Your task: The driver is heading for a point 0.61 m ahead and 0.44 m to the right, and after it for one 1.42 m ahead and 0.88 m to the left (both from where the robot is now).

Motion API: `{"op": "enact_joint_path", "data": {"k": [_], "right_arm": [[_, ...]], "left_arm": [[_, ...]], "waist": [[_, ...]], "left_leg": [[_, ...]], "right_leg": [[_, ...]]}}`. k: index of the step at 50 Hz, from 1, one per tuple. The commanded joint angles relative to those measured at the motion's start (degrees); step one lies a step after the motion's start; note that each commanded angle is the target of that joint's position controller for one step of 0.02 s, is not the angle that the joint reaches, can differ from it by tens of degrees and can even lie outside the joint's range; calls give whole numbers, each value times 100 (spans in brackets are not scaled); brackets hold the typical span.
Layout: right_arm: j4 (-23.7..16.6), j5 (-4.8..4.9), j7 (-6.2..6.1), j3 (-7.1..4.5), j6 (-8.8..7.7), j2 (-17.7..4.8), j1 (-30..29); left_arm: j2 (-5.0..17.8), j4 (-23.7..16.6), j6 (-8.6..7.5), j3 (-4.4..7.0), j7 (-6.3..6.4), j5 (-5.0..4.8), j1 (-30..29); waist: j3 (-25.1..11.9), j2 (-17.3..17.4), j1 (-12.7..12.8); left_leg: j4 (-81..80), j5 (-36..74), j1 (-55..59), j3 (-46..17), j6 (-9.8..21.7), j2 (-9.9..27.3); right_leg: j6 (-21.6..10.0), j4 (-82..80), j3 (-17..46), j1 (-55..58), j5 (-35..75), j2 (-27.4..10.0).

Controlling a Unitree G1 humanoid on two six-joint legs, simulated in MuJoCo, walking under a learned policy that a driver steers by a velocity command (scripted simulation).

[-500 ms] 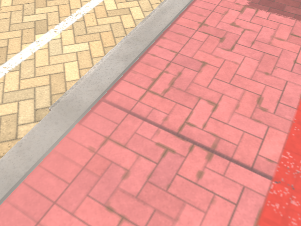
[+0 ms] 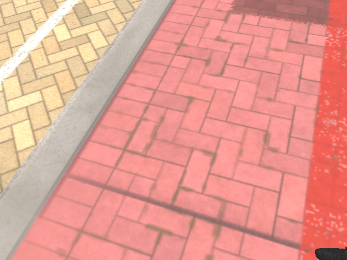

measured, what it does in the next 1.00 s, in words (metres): walks ahead, turning right: left foot, then right foot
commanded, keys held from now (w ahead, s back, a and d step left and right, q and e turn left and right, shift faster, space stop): w+e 1.00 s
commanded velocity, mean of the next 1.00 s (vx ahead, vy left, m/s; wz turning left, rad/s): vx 0.50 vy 0.00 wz -0.60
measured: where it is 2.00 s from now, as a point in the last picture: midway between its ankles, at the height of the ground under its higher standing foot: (264, 182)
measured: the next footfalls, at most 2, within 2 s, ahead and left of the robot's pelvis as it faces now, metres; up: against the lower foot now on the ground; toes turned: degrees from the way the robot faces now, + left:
left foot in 0.20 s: +0.31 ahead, +0.15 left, +0.00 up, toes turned -11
right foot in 0.74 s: +0.50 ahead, -0.19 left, +0.00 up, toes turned -28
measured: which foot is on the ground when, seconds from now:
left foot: up 0.00-0.18, down 0.20-0.74, up 0.76-1.00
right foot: down 0.00-0.20, up 0.22-0.72, down 0.74-1.00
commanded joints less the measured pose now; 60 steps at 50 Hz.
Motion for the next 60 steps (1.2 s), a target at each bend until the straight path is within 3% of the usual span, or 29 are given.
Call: {"op": "enact_joint_path", "data": {"k": [1,6,9,10,11,12,13,14,15,16,18,23,27,31,34,35,36,37,38,39,40,41,42,43,47,52,57,59,60], "right_arm": [[-401,22,21,-24,-53,-223,-462],[-518,111,124,-123,-171,-489,-721],[-346,111,107,-255,-241,-662,4],[-244,44,70,-342,-273,-831,609],[-186,-10,22,-410,-264,-1143,1425],[4,-52,84,-494,-196,-1493,1689],[-137,71,103,-368,-179,-874,1435],[-176,92,65,-288,-139,-574,1206],[-193,36,52,-247,-110,-492,969],[-131,10,33,-219,-96,-390,854],[-45,-6,-7,-202,-139,-316,838],[209,39,-29,-304,-166,-589,1004],[325,62,-59,-317,-81,-731,1034],[507,153,-72,-359,38,-920,1335],[528,242,-108,-431,150,-1158,1304],[513,264,-132,-457,195,-1238,1271],[480,292,-157,-442,229,-1209,1174],[403,189,-178,-349,205,-993,1232],[42,-85,-80,-54,77,-93,1809],[-40,93,-5,-86,-145,-510,1267],[-229,313,35,-178,-260,-835,634],[-255,274,14,-139,-320,-749,567],[-174,124,-20,-154,-323,-742,599],[-136,56,-18,-187,-270,-787,723],[-152,-43,-18,-135,-63,-519,652],[-426,12,37,-15,-77,-246,-480],[-551,103,124,-131,-176,-524,-711],[-467,113,114,-209,-220,-621,-311],[-346,83,78,-286,-242,-723,191]], "left_arm": [[1056,-331,-59,300,105,-30,-77],[1018,-133,5,309,133,-83,175],[910,-144,67,295,135,-52,3],[654,-180,65,203,114,-20,12],[281,-273,66,64,107,100,222],[181,-457,5,19,101,-148,957],[815,-240,18,134,130,-206,794],[1059,-310,50,209,121,-151,168],[996,-344,76,211,131,-86,-109],[909,-405,74,223,113,-36,-302],[683,-425,115,202,56,-95,-244],[393,-637,166,115,10,-53,-678],[275,-747,85,51,-135,-56,-1250],[234,-980,69,22,-286,-80,-1847],[489,-1050,108,150,-336,-43,-1661],[668,-968,135,249,-329,-33,-1229],[910,-746,157,405,-287,-45,-374],[1282,-481,220,594,-177,-71,629],[1985,-524,178,669,-116,-135,412],[1532,-717,66,529,-149,-84,612],[1205,-623,-29,419,-177,-23,414],[1073,-609,-74,370,-176,-37,89],[911,-659,-80,313,-166,-35,-299],[800,-730,-88,262,-141,33,-535],[920,-600,-118,279,-16,22,-530],[1059,-331,-44,316,99,-34,-108],[986,-111,18,311,121,-87,169],[955,-103,67,315,126,-67,78],[795,-120,77,259,116,-49,43]], "waist": [[-261,-656,14],[-247,-803,66],[-396,-983,-342],[-867,-826,-628],[-1752,55,-829],[-2100,2098,-399],[-1525,1117,-544],[-901,575,-672],[-592,177,-585],[-330,164,-523],[-293,450,-411],[-169,199,-456],[-26,144,-650],[177,109,-807],[-88,317,-494],[-369,381,-209],[-808,272,291],[-1298,-141,739],[-1737,-1807,-65],[-2575,-1203,378],[-1686,-840,460],[-1161,-467,184],[-831,-281,-68],[-707,-405,-270],[-462,-406,-408],[-226,-591,31],[-247,-777,52],[-313,-958,-178],[-559,-925,-435]], "left_leg": [[-1195,1002,559,224,-118,-355],[-2022,1017,953,-30,98,-503],[-2295,426,1833,118,402,-555],[-2325,371,2869,-46,619,-281],[-2284,12,4365,-1147,921,760],[-3158,-1668,5622,-4094,1796,1818],[-3409,-2802,5242,-4111,1669,1754],[-3423,-2497,4592,-3065,1440,1533],[-3471,-1666,3950,-2309,1333,1286],[-3568,-1009,3527,-1769,1331,1076],[-3813,-344,3175,-1005,1292,844],[-4083,841,3368,-41,1492,948],[-4105,1271,3486,792,1314,777],[-3985,1622,3940,1177,1200,944],[-3149,3892,4323,1484,1042,1017],[-2433,4712,4328,1585,985,987],[-1332,4796,3931,1741,839,839],[289,3362,2619,1724,611,627],[2381,-2289,-59,1384,267,-478],[3098,-2651,-721,32,310,-683],[2963,-2019,-1134,-48,429,-401],[2425,-1498,-902,-30,476,-168],[1945,-1240,-535,-23,414,-5],[1684,-1033,-137,-65,358,102],[761,-518,241,154,-1,11],[-1336,1182,734,209,-94,-401],[-2053,882,1033,-62,134,-532],[-2206,384,1532,32,327,-569],[-2402,394,2292,115,485,-542]], "right_leg": [[-801,-604,881,-335,860,-1051],[-628,-58,1573,86,286,-1337],[-428,614,1827,172,571,-1277],[-234,1502,1575,-65,661,-946],[12,3211,1006,-826,-670,-483],[315,4864,535,-2852,-2565,56],[423,5526,709,-3409,-2149,-398],[451,5593,511,-3483,-1606,-591],[477,5454,362,-3244,-1213,-790],[485,5180,364,-3150,-960,-945],[486,4877,236,-2789,-717,-1131],[607,3963,84,-3253,-71,-1244],[558,2668,-273,-2971,992,-1174],[377,1853,-631,-2803,969,-1048],[51,1614,-1000,-2124,182,-643],[-104,1553,-1125,-1531,-49,-423],[-319,1179,-1169,-330,264,-199],[-590,1057,-457,1444,352,-482],[-1631,786,2731,3352,-317,-2076],[-1969,-139,4309,3600,-1297,-2510],[-1610,-323,3462,3012,-903,-2324],[-1408,-333,2774,2151,-351,-2078],[-1263,-376,2246,1390,275,-1842],[-1218,-491,1925,862,758,-1675],[-1231,-714,1306,-153,1589,-1396],[-799,-601,983,-555,733,-996],[-639,58,1747,67,257,-1290],[-529,448,1960,175,469,-1296],[-373,940,1834,63,697,-1060]]}}
Velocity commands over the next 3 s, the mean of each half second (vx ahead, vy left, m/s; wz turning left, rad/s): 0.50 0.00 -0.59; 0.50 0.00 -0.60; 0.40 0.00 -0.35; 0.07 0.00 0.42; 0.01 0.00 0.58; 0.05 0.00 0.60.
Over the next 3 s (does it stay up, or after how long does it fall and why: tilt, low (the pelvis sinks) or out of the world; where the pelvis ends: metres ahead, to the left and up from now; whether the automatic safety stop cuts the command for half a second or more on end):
stays up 0.79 -0.22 -0.01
